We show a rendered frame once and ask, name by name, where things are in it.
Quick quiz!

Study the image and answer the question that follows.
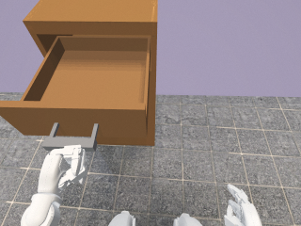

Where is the left robot hand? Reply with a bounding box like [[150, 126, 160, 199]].
[[38, 145, 88, 197]]

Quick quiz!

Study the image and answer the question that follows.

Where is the drawer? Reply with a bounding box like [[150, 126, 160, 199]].
[[0, 36, 151, 138]]

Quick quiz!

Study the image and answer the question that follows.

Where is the robot right shin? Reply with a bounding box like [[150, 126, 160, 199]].
[[181, 213, 190, 217]]

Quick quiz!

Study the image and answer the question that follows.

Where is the left robot forearm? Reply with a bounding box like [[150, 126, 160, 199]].
[[21, 192, 62, 226]]

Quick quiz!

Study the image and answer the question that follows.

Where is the right robot hand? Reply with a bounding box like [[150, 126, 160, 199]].
[[224, 184, 262, 226]]

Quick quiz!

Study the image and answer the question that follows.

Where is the robot right thigh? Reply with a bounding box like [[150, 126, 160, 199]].
[[173, 216, 202, 226]]

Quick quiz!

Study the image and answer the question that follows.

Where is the handle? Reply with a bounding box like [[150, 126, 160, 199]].
[[41, 122, 100, 152]]

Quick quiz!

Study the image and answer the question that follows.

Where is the cabinet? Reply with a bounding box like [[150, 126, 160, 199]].
[[23, 0, 158, 146]]

